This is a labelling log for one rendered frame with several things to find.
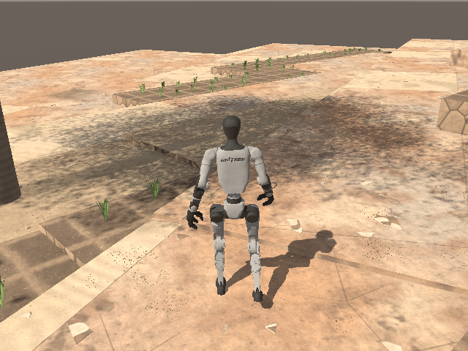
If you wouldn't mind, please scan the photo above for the left robot forearm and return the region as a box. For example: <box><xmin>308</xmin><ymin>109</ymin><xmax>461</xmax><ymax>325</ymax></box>
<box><xmin>189</xmin><ymin>178</ymin><xmax>205</xmax><ymax>212</ymax></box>

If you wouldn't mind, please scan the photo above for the left robot hand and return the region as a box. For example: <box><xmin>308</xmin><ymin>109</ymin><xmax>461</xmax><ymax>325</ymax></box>
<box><xmin>186</xmin><ymin>210</ymin><xmax>203</xmax><ymax>229</ymax></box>

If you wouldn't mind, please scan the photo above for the right robot forearm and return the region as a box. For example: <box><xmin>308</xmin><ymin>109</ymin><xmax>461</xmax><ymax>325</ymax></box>
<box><xmin>261</xmin><ymin>174</ymin><xmax>273</xmax><ymax>197</ymax></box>

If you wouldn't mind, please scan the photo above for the right robot hand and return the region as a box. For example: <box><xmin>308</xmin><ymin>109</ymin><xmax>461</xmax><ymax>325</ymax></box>
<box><xmin>257</xmin><ymin>193</ymin><xmax>274</xmax><ymax>206</ymax></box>

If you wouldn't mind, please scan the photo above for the left robot upper arm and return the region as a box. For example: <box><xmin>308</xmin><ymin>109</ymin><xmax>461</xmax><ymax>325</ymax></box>
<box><xmin>197</xmin><ymin>148</ymin><xmax>217</xmax><ymax>189</ymax></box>

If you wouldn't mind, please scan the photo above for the left robot foot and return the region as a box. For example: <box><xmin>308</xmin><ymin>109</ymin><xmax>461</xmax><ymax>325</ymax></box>
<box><xmin>216</xmin><ymin>277</ymin><xmax>226</xmax><ymax>295</ymax></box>

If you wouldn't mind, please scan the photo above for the right robot shin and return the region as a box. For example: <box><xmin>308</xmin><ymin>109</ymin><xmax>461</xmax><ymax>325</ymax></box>
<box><xmin>250</xmin><ymin>241</ymin><xmax>261</xmax><ymax>292</ymax></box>

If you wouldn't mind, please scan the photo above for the right robot upper arm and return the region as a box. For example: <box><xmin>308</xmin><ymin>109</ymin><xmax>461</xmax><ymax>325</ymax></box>
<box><xmin>248</xmin><ymin>146</ymin><xmax>269</xmax><ymax>186</ymax></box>

